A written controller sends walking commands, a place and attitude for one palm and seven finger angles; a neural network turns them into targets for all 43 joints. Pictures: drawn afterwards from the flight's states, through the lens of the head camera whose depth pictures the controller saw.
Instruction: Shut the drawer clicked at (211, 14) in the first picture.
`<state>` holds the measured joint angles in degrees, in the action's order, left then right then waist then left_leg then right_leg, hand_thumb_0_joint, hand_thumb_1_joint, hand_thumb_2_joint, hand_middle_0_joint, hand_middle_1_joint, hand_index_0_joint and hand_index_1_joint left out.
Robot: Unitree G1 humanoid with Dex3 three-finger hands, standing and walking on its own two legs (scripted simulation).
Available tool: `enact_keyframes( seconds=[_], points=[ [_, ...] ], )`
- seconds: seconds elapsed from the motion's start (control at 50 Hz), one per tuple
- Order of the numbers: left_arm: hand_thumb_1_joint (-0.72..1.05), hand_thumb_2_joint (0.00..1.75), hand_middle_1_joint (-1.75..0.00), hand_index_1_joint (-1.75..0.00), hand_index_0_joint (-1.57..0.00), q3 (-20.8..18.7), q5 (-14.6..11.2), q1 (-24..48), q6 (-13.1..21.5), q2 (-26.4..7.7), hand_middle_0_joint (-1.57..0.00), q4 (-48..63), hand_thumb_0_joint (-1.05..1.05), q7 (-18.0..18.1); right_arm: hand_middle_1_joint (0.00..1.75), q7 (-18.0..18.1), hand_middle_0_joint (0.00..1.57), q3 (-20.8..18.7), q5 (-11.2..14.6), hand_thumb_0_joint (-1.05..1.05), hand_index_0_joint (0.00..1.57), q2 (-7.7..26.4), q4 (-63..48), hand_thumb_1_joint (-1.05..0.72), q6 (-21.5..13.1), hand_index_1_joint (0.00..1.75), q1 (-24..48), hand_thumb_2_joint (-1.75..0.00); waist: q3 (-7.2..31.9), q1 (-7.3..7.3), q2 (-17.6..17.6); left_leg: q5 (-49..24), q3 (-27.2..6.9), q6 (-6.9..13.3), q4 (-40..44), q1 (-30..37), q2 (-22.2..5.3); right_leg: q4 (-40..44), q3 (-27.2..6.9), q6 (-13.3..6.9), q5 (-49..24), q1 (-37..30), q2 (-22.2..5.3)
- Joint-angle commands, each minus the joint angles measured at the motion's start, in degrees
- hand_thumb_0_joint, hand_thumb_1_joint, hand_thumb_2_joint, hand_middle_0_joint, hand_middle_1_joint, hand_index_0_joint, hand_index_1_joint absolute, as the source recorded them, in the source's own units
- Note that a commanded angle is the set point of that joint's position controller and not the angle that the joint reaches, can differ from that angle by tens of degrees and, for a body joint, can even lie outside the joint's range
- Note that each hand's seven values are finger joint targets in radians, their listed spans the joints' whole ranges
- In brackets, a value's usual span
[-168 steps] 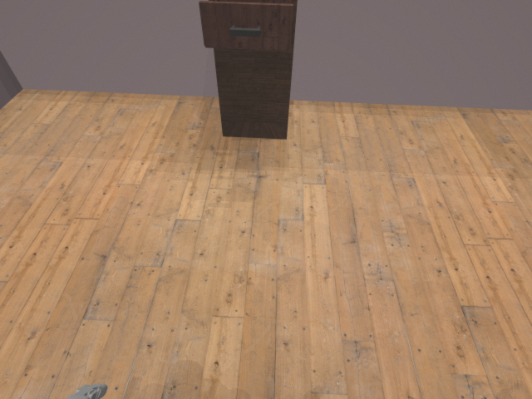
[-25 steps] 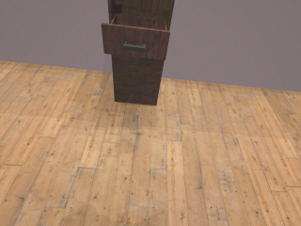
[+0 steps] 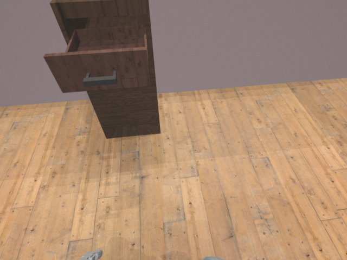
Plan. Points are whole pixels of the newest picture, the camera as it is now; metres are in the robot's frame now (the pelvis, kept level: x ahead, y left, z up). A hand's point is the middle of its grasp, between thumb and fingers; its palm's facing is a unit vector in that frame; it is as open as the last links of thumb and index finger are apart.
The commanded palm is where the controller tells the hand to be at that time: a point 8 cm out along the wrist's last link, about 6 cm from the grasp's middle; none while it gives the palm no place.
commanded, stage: walk to a spot facing it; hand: left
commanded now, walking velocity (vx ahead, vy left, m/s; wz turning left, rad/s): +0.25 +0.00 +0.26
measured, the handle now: (101, 77) +0.71 +0.28 +0.01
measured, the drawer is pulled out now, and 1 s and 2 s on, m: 0.30 0.30 0.30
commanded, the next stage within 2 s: turn to face it in 0.04 s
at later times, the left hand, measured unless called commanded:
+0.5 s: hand out of the picture +0.10 +0.22 -0.17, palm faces +0.15 -0.98 -0.12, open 7.4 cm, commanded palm none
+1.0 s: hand (110, 188) +0.34 +0.21 -0.14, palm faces +0.19 -0.95 -0.23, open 7.2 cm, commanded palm none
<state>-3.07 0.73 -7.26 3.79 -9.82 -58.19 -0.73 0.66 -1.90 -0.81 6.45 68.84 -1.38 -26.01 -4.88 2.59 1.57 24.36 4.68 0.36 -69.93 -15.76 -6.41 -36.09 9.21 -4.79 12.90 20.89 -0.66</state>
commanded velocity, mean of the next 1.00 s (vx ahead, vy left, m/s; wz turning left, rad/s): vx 0.25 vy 0.00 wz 0.10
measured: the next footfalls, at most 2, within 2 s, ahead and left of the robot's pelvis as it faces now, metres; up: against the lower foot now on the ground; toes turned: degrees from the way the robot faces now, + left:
left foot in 0.36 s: +0.23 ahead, +0.15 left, +0.00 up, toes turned +13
right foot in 0.86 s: +0.36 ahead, -0.08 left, +0.00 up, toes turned -2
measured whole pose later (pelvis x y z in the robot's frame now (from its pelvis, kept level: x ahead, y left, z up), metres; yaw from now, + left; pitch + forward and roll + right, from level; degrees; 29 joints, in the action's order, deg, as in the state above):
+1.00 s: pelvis +0.29 +0.02 +0.02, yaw +7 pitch -1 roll +0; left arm -3.4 1.0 -13.0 3.9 -7.7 -58.8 1.1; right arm 0.0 -3.0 -1.6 8.8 65.2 -0.2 -20.9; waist -0.8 1.0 3.1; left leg 21.0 3.9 0.8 -60.2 -23.3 -4.2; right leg -27.1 9.0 -1.9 13.4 12.3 -2.2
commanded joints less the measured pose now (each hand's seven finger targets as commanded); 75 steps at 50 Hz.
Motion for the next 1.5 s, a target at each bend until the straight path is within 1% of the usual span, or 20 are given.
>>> enact_keyframes(
  seconds=[0.0,0.06,0.18,0.3,0.32,0.36,0.38,0.48,0.72,0.8,0.84,0.86,0.9,0.98,1.18,1.24,1.28,1.32,1.36,1.48],
  points=[
    [0.9,0.9,-0.3,-0.3,-0.2,-0.5,0.3,-7.8,0.3,-4.8,-0.2,-0.7,0.0,1.5,0.3,-0.1,0.2,-1.1,-0.6,0.0,0.2,3.1,-5.1,-0.9,-0.2,0.3,-0.1,-0.9,0.5,-1.08,-5.9,-8.0,-3.8,-0.6,-1.7,-12.8,-3.8,26.2,-15.2,-4.1,-0.3,-2.1,-16.6],
    [0.9,0.9,-0.3,-0.3,-0.2,-0.8,0.6,-8.0,0.8,-4.3,-0.2,-0.7,0.0,1.6,0.3,-0.5,0.2,-1.3,-0.8,0.0,0.2,2.2,-5.3,-0.9,0.9,0.3,-1.1,-0.9,1.2,0.57,-6.2,-10.8,-2.6,-1.7,5.2,-12.1,-3.2,27.0,-8.8,-3.3,-2.1,-0.7,-14.6],
    [0.9,0.9,-0.3,-0.3,-0.2,0.1,0.6,-11.8,0.8,-4.9,-0.2,-2.5,0.0,1.6,0.3,-1.1,0.2,-0.7,-0.3,0.0,0.2,2.5,-9.3,-0.9,0.3,0.3,9.5,-0.9,0.2,-2.03,-7.4,-11.8,0.0,-2.4,24.3,-11.0,-1.2,24.0,-5.7,-3.5,-16.6,-7.8,-14.6],
    [0.9,0.9,-0.3,-0.3,-0.2,-0.8,0.5,-14.0,-0.5,-7.0,-0.2,-3.9,0.0,1.6,0.3,-1.5,0.2,-0.9,-0.5,0.0,0.2,5.4,-10.2,-0.9,-0.9,0.3,9.9,-0.9,-0.2,-1.65,-5.6,-11.7,3.1,-0.2,39.0,2.2,1.9,17.2,-5.0,-1.4,-4.1,-7.7,-14.7],
    [0.9,0.9,-0.3,-0.3,-0.2,-0.6,0.6,-14.5,-0.9,-5.8,-0.2,-3.9,0.0,1.4,0.3,-1.3,0.2,-1.3,-0.7,0.0,0.2,7.7,-8.9,-0.9,-1.2,0.3,5.5,-0.9,1.1,-0.06,0.0,-12.3,0.9,0.8,42.6,9.8,1.3,9.0,-2.9,0.2,-1.1,-3.7,-11.7],
    [0.9,0.9,-0.3,-0.3,-0.2,0.2,0.3,-12.6,-0.7,-2.0,-0.2,-0.3,0.0,0.9,0.3,-0.2,0.2,-3.0,-1.1,0.0,0.2,16.1,-7.6,-0.9,-1.2,0.3,-4.6,-0.9,4.1,2.92,17.2,-13.1,-26.8,11.3,55.6,19.4,-17.9,-19.2,1.9,4.5,21.7,12.7,-1.0],
    [0.9,0.9,-0.3,-0.3,-0.2,0.1,0.8,-10.2,-1.0,-3.3,-0.2,0.1,0.0,1.3,0.3,0.5,0.2,-2.7,-0.8,0.0,0.2,14.8,-7.3,-0.9,-1.2,0.3,-3.4,-0.9,4.7,3.13,13.8,-7.2,-27.5,12.1,57.7,16.5,-17.6,-27.7,-3.9,3.8,21.3,14.1,-2.8],
    [0.9,0.9,-0.3,-0.3,-0.2,-0.2,1.1,-12.9,-2.0,-1.3,-0.2,-2.6,0.0,0.3,0.3,1.0,0.2,-1.4,-0.2,0.0,0.2,8.2,-9.9,-0.9,-2.7,0.3,6.2,-0.9,3.0,-2.31,3.2,-12.1,-12.0,9.0,59.8,5.6,-9.8,-27.2,-6.9,5.1,5.5,9.7,-6.8],
    [0.9,0.9,-0.3,-0.3,-0.2,-0.4,0.9,-2.3,-2.3,-1.2,-0.2,1.6,0.0,0.3,0.3,0.6,0.2,-2.4,-0.7,0.0,0.2,9.0,-6.0,-0.9,-2.2,0.3,0.5,-0.9,-0.4,-0.12,4.0,-11.0,-11.0,10.6,59.4,9.0,-10.2,-3.9,-4.2,5.7,4.7,7.0,-5.5],
    [0.9,0.9,-0.3,-0.3,-0.2,-1.0,0.9,-9.6,-1.3,-2.2,-0.2,-0.9,0.0,0.4,0.3,0.6,0.2,-2.1,-0.6,0.0,0.2,8.0,-5.7,-0.9,-1.8,0.3,2.3,-0.9,2.3,-4.16,0.6,-10.1,-6.2,6.3,48.1,2.9,-5.8,9.8,-2.1,4.8,-1.0,-11.0,-2.6],
    [0.9,0.9,-0.3,-0.3,-0.2,-2.5,1.1,-21.1,-0.4,-10.7,-0.2,-4.0,0.0,1.2,0.3,-0.3,0.2,-0.9,0.1,0.0,0.2,3.2,-7.8,-0.9,-2.2,0.3,3.3,-0.9,5.5,-8.27,-18.3,2.3,4.4,1.3,23.4,-17.5,4.8,19.4,-25.4,-2.6,3.2,-29.6,-20.2],
    [0.9,0.9,-0.3,-0.3,-0.2,-2.8,0.3,-24.0,-0.5,-12.9,-0.2,-4.0,0.0,1.5,0.3,-0.3,0.2,-1.1,-0.1,0.0,0.2,6.1,-9.3,-0.9,-1.7,0.3,5.6,-0.9,6.8,-9.23,-17.2,10.1,0.6,1.1,11.9,-20.1,4.1,24.9,-33.4,-6.5,8.9,-26.9,-25.1],
    [0.9,0.9,-0.3,-0.3,-0.2,-2.0,0.3,-16.9,-0.5,-8.7,-0.2,-2.7,0.0,1.9,0.3,-0.6,0.2,-1.9,-0.4,0.0,0.2,5.9,-9.7,-0.9,-1.2,0.3,9.0,-0.9,0.5,-6.56,-11.2,1.0,-3.7,1.2,3.7,-22.9,0.1,27.5,-29.1,-6.5,16.0,-17.3,-23.2],
    [0.9,0.9,-0.3,-0.3,-0.2,-0.6,0.6,-12.5,0.5,-3.3,-0.2,-1.4,0.0,2.1,0.3,-1.0,0.2,-1.7,-0.8,0.0,0.2,3.2,-7.9,-0.9,0.2,0.3,5.6,-0.9,-1.0,-1.93,-8.0,-8.1,-2.0,-1.2,9.8,-15.7,-1.4,26.7,-11.3,-3.1,-4.1,-8.6,-16.8],
    [0.9,0.9,-0.3,-0.3,-0.2,-0.7,0.7,-16.5,0.1,-7.2,-0.2,-4.6,0.0,1.7,0.3,-1.9,0.2,-0.9,-0.3,0.0,0.2,4.4,-12.0,-0.9,-0.6,0.3,16.0,-0.9,0.3,-4.42,-8.8,-10.5,2.2,-1.3,33.2,-7.4,1.8,21.6,-7.8,-2.7,-14.3,-14.0,-15.6],
    [0.9,0.9,-0.3,-0.3,-0.2,-0.4,0.4,-16.0,-0.8,-5.3,-0.2,-5.0,0.0,1.9,0.3,-1.1,0.2,-1.1,-0.6,0.0,0.2,7.4,-9.3,-0.9,-1.6,0.3,7.9,-0.9,3.1,-0.58,-2.8,-17.4,1.7,-0.3,44.9,9.8,2.3,8.7,-4.6,0.6,-11.4,-8.4,-11.1],
    [0.9,0.9,-0.3,-0.3,-0.2,0.4,0.0,-17.2,-1.0,-1.3,-0.2,-3.2,0.0,1.5,0.3,0.1,0.2,-2.9,-0.8,0.0,0.2,16.6,-7.8,-0.9,-1.4,0.3,-1.3,-0.9,9.3,1.78,16.4,-31.0,-20.7,9.2,51.4,22.4,-17.5,-16.4,1.0,5.0,22.0,6.9,-1.4],
    [0.9,0.9,-0.3,-0.3,-0.2,0.7,0.4,-13.9,-1.6,-1.8,-0.2,-3.0,0.0,2.1,0.3,1.3,0.2,-1.8,-0.5,0.0,0.2,13.6,-8.5,-0.9,-1.1,0.3,3.1,-0.9,6.6,0.69,10.3,-33.4,-20.5,11.0,52.8,15.3,-17.9,-27.1,-6.3,4.4,20.8,9.5,-3.9],
    [0.9,0.9,-0.3,-0.3,-0.2,1.0,0.0,-14.3,-2.4,-0.3,-0.2,-5.2,0.0,2.2,0.3,1.8,0.2,0.0,-0.3,0.0,0.2,8.8,-9.6,-0.9,-1.4,0.3,10.7,-0.9,3.7,-2.67,3.6,-47.4,-10.3,8.7,52.6,6.8,-13.2,-21.5,-9.2,6.0,13.8,2.7,-6.2],
    [0.9,0.9,-0.3,-0.3,-0.2,0.5,0.3,-16.0,-6.1,-1.7,-0.2,-4.6,0.0,2.8,0.3,2.5,0.2,-1.2,0.2,0.0,0.2,10.7,-9.7,-0.9,0.3,0.3,13.7,-0.9,5.7,-3.48,4.9,-47.2,-5.8,9.0,52.5,5.7,-12.3,-14.0,-7.5,7.2,10.3,-1.8,-4.1]
  ],
)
